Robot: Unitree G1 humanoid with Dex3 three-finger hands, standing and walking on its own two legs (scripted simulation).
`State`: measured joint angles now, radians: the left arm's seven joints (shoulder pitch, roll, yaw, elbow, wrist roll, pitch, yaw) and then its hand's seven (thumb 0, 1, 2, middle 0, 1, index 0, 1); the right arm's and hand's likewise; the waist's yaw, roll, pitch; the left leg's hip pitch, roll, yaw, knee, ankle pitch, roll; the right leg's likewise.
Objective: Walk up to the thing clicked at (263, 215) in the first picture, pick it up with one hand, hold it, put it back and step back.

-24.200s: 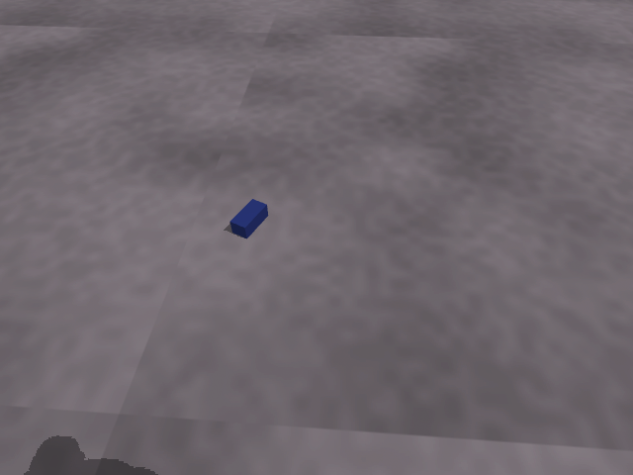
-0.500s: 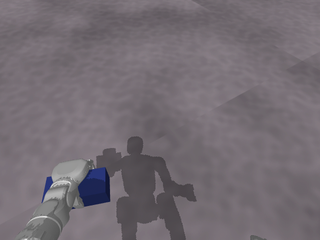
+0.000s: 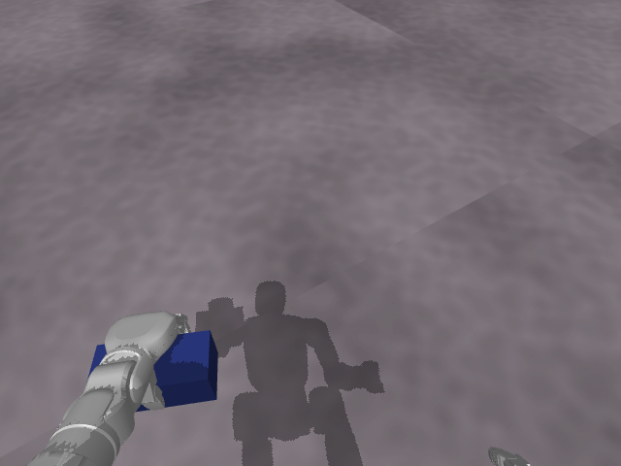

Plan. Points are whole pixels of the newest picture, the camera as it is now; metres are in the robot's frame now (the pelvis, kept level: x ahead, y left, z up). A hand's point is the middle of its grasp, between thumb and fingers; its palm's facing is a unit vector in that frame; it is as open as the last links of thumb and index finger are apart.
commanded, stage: hold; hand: left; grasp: from above
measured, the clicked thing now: (157, 372) +0.31 +0.23 -0.10
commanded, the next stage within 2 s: crouch in 1.38 s
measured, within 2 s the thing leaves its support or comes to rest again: neither
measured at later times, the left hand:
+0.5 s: hand (148, 373) +0.29 +0.22 -0.05, palm faces -0.47 -0.06 -0.88, open 10.5 cm
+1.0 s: hand (146, 383) +0.27 +0.21 -0.03, palm faces -0.48 -0.06 -0.88, open 10.5 cm
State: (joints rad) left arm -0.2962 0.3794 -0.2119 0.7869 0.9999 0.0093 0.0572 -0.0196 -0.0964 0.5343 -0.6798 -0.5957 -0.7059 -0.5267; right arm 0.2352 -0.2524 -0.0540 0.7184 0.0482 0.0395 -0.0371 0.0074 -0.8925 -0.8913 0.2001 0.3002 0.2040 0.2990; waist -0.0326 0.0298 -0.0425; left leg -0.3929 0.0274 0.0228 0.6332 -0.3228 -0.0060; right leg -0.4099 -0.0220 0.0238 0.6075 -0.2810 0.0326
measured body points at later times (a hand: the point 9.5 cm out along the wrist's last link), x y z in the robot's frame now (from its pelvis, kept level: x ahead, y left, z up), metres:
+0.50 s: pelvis -0.01 +0.00 +0.01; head +0.00 -0.02 +0.46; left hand +0.31 +0.22 +0.01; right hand +0.12 -0.26 -0.11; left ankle +0.00 +0.12 -0.73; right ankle +0.02 -0.14 -0.73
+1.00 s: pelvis -0.02 +0.00 +0.01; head -0.02 -0.02 +0.46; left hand +0.29 +0.21 +0.02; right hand +0.13 -0.26 -0.10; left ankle +0.00 +0.12 -0.73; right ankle +0.02 -0.14 -0.73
